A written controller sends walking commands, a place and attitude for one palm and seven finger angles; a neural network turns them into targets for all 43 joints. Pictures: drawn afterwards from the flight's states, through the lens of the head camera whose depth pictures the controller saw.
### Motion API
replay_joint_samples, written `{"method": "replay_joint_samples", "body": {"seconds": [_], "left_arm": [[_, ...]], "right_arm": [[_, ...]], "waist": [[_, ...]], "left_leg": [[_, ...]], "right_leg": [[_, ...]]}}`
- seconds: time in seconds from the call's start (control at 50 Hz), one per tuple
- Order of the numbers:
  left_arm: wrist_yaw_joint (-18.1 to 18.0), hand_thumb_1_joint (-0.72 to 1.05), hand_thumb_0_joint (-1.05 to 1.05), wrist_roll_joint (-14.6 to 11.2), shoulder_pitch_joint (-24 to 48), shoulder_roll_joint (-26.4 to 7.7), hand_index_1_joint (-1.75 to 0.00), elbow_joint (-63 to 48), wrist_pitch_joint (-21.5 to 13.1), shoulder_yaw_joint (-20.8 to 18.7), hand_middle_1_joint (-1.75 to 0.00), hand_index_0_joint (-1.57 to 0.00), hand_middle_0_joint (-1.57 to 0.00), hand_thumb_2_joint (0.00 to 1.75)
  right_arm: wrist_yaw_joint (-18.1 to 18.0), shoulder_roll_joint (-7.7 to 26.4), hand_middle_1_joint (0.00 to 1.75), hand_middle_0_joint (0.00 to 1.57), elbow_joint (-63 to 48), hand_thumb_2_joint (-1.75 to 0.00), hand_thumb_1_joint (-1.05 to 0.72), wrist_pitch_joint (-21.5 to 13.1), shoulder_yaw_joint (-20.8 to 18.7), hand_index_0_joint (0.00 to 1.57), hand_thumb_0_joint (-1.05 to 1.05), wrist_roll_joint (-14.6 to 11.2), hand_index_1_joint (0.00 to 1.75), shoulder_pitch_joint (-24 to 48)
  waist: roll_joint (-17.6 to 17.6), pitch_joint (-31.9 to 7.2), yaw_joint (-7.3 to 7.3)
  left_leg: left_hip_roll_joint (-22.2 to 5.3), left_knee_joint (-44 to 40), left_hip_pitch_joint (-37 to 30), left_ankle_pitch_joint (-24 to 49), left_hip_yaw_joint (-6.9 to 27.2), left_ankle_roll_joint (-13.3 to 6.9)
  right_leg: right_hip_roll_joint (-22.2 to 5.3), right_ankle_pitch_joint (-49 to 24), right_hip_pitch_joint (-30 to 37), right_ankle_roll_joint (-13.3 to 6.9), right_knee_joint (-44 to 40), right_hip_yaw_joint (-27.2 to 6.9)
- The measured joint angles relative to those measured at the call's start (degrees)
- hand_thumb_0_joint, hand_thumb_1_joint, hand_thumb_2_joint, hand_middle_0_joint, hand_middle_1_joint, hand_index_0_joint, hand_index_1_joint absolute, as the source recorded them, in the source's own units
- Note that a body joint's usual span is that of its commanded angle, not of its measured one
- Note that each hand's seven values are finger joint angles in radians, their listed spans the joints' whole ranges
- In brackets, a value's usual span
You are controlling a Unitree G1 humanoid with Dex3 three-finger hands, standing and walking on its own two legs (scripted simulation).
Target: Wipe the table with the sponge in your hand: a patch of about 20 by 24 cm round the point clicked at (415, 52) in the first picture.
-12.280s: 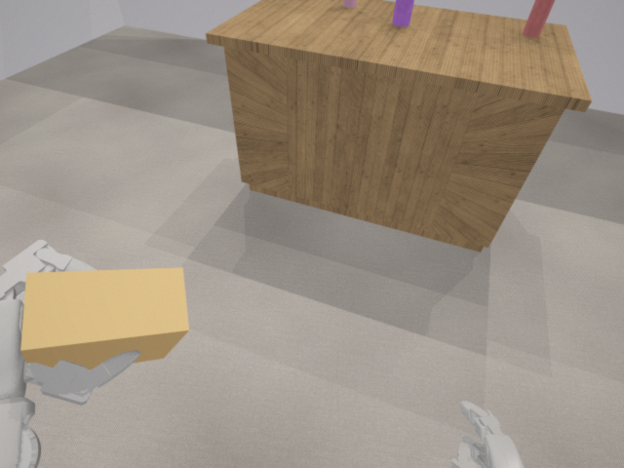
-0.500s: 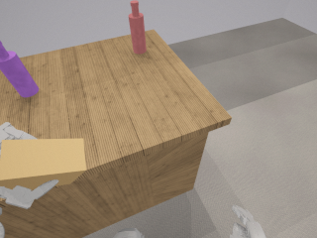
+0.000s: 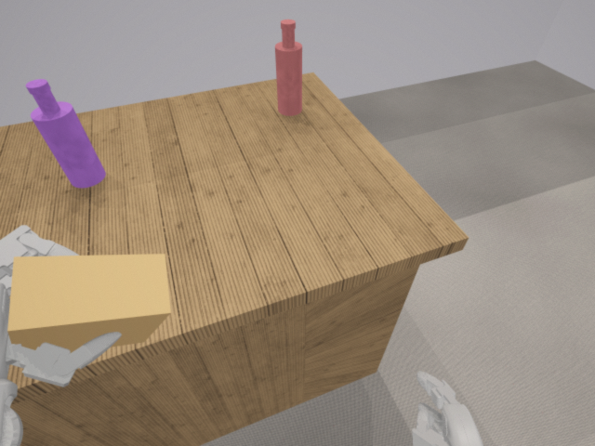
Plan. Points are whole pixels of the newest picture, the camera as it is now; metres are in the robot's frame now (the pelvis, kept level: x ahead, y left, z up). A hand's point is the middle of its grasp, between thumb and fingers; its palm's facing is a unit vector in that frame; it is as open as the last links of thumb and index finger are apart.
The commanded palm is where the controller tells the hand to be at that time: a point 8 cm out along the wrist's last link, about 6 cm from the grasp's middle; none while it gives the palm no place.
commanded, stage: come to a stop and stand still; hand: left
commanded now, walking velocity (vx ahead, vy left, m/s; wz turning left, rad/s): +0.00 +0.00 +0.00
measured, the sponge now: (113, 305) +0.22 +0.22 +0.15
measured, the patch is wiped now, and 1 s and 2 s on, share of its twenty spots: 0.00 0.00 0.00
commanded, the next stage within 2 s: look again from close up in 0.86 s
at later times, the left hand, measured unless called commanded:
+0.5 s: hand (46, 270) +0.25 +0.30 +0.16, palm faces +0.32 -0.83 -0.46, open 10.0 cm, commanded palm +0.19 +0.32 +0.18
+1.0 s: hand (35, 265) +0.25 +0.31 +0.17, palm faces +0.39 -0.85 -0.37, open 10.0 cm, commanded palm +0.19 +0.34 +0.18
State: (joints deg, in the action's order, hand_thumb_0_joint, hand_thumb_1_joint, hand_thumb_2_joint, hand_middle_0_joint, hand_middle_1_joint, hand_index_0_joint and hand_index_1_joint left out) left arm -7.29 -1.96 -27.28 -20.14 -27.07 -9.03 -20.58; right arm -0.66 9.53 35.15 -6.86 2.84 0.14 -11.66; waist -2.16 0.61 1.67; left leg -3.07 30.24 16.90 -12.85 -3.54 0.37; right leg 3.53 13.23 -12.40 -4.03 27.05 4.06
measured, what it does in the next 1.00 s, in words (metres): shifts its weight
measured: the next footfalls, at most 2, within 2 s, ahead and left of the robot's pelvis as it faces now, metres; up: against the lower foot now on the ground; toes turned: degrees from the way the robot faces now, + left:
none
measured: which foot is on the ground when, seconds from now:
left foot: down 0.00-1.00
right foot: down 0.00-1.00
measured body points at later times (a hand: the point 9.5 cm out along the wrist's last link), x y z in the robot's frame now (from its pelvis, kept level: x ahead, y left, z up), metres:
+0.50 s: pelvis +0.02 +0.05 +0.00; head +0.05 +0.07 +0.45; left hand +0.23 +0.34 +0.18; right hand +0.17 -0.19 -0.07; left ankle +0.05 +0.12 -0.74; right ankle +0.02 -0.08 -0.74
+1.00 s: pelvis +0.03 +0.06 +0.01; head +0.05 +0.08 +0.45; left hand +0.22 +0.35 +0.19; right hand +0.22 -0.15 -0.06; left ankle +0.05 +0.12 -0.74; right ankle +0.02 -0.07 -0.74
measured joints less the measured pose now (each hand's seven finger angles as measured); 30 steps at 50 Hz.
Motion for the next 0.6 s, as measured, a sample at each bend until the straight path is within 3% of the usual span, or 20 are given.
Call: {"method": "replay_joint_samples", "body": {"seconds": [0.08, 0.12, 0.14, 0.2, 0.24, 0.3, 0.38, 0.5, 0.6], "left_arm": [[0.1, -0.49, -0.01, -0.1, 0.9, 2.4, -1.33, 2.3, 1.7, 2.6, -1.33, -0.76, -0.77, 1.01], [2.6, -0.49, -0.01, 2.5, 9.1, -1.5, -1.33, 6.8, 0.6, 1.7, -1.33, -0.76, -0.77, 1.01], [2.8, -0.49, -0.01, 1.9, 13.1, -3.3, -1.33, 9.3, -0.1, 0.5, -1.33, -0.76, -0.77, 1.01], [1.7, -0.49, -0.01, 0.2, 19.4, -4.0, -1.33, 12.5, -0.8, -2.8, -1.33, -0.76, -0.77, 1.01], [1.2, -0.49, -0.01, -0.6, 17.7, -2.0, -1.33, 9.9, -1.2, -2.9, -1.33, -0.76, -0.77, 1.01], [2.0, -0.49, -0.01, -0.5, 9.8, 0.8, -1.33, 2.9, -2.6, 0.5, -1.33, -0.76, -0.77, 1.01], [3.9, -0.49, -0.01, -0.3, -0.1, -1.5, -1.33, -2.0, -4.1, 2.5, -1.33, -0.76, -0.77, 1.01], [2.7, -0.49, -0.01, -0.5, 1.1, -5.4, -1.33, 1.2, -3.3, -3.1, -1.33, -0.76, -0.77, 1.01], [1.3, -0.49, -0.01, 0.0, 5.7, -1.9, -1.33, 0.8, -2.5, -2.9, -1.33, -0.76, -0.77, 1.01]], "right_arm": [[-0.7, 1.4, 0.3, 0.21, 1.0, -0.9, -0.9, 0.6, -0.1, 0.2, 0.01, 0.2, 0.3, -0.7], [-1.4, 1.4, 0.3, 0.21, 1.2, -0.9, -0.9, -0.7, -1.5, 0.2, 0.01, 0.5, 0.3, -1.9], [-1.4, 1.5, 0.3, 0.21, 1.6, -0.9, -0.9, -0.6, -1.6, 0.2, 0.01, 0.0, 0.3, -1.7], [-0.7, 2.6, 0.3, 0.21, 0.8, -0.9, -0.9, -0.5, -2.1, 0.2, 0.01, -0.8, 0.3, -0.1], [0.0, 3.7, 0.3, 0.21, -0.6, -0.9, -0.9, -0.9, -2.8, 0.2, 0.01, -1.1, 0.3, 0.6], [0.5, 4.7, 0.3, 0.21, -2.4, -0.9, -0.9, -1.1, -3.6, 0.2, 0.01, -1.1, 0.3, 0.8], [-0.3, 3.6, 0.3, 0.2, -3.3, -0.9, -0.9, -0.3, -3.3, 0.2, 0.01, -0.8, 0.3, -0.6], [-1.6, 1.7, 0.3, 0.2, -2.4, -0.9, -0.9, 0.0, -1.9, 0.19, 0.01, -0.6, 0.3, -2.7], [-0.4, 1.1, 0.3, 0.21, -1.1, -0.9, -0.9, -1.2, -1.0, 0.2, 0.01, -0.3, 0.3, -1.3]], "waist": [[-0.2, -0.8, 1.31], [0.9, 0.2, 3.16], [2.0, 0.9, 3.65], [3.3, 3.3, 2.98], [2.8, 4.1, 1.51], [1.9, 3.7, -1.04], [2.6, 2.1, -2.84], [4.4, 2.3, -1.12], [4.0, 2.9, 0.65]], "left_leg": [[0.3, -0.6, -0.5, 1.0, 1.6, -0.3], [0.2, 0.1, 0.5, 1.5, 2.5, -0.8], [0.4, -0.4, 0.4, 1.8, 2.9, -0.9], [0.6, -1.1, 0.0, 2.5, 2.0, -0.4], [0.7, -1.4, -0.4, 2.5, 1.0, -0.9], [1.3, -1.7, -0.5, 2.0, -0.4, -2.0], [2.1, -2.4, -0.7, 1.3, -1.4, -2.8], [4.0, -3.5, -1.6, 0.8, -1.0, -4.1], [4.9, -2.9, -2.1, 0.0, -0.6, -4.8]], "right_leg": [[0.9, -0.8, 0.9, -0.1, -1.7, -0.5], [1.2, -1.4, 0.8, 0.2, -2.3, 0.2], [1.2, -1.5, 0.4, 0.0, -2.1, 0.3], [0.9, -1.9, 0.0, 0.3, -1.6, -0.7], [0.7, -2.1, 0.0, 1.2, -1.7, -1.7], [0.1, -2.2, -0.2, 2.1, -2.2, -3.1], [-0.8, -1.7, -0.2, 2.9, -2.7, -4.1], [-2.6, -0.2, 0.5, 4.0, -2.4, -3.7], [-3.4, 0.4, 1.6, 4.9, -2.5, -3.3]]}}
